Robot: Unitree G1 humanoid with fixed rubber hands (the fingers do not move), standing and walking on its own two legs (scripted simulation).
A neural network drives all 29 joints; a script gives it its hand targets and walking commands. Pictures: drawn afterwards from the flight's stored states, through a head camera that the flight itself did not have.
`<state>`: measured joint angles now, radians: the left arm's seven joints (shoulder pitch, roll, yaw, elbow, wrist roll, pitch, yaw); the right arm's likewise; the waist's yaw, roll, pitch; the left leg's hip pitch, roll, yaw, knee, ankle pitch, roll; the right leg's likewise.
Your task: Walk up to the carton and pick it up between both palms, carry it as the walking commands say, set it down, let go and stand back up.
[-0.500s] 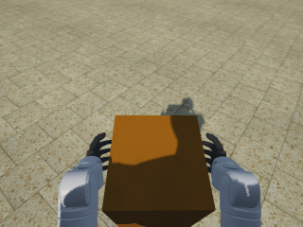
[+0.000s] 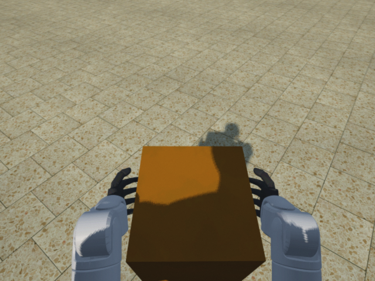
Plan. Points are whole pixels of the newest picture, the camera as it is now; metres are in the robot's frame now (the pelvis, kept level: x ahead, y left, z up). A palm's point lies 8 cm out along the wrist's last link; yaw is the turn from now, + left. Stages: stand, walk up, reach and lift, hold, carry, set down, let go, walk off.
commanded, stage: carry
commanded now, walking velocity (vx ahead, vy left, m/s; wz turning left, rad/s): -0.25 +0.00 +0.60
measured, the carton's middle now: (192, 220) +0.27 -0.02 +0.02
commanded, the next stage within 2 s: none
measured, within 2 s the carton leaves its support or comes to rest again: neither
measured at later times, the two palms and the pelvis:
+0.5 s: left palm out of the picture +0.12 +0.20 +0.07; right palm (231, 247) +0.19 -0.08 +0.07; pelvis -0.11 +0.00 -0.01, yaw +11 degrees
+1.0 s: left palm out of the picture -0.06 +0.19 +0.10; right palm out of the picture +0.06 -0.08 +0.09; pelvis -0.26 -0.05 +0.00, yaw +27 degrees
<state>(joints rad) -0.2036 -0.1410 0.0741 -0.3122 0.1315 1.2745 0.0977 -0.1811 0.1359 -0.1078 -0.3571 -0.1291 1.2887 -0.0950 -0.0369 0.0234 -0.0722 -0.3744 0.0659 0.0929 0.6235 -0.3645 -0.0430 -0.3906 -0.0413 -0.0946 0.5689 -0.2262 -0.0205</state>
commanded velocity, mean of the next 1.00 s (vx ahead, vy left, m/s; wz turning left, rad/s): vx -0.25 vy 0.00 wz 0.60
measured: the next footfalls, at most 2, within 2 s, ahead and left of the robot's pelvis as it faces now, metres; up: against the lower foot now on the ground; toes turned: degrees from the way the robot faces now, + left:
left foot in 0.02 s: +0.00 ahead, +0.12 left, +0.00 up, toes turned +13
right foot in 0.68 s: -0.14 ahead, -0.14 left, +0.00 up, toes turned +14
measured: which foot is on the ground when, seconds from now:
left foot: up 0.00-0.00, down 0.02-0.70, up 0.72-1.00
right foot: down 0.00-0.34, up 0.36-0.66, down 0.68-1.00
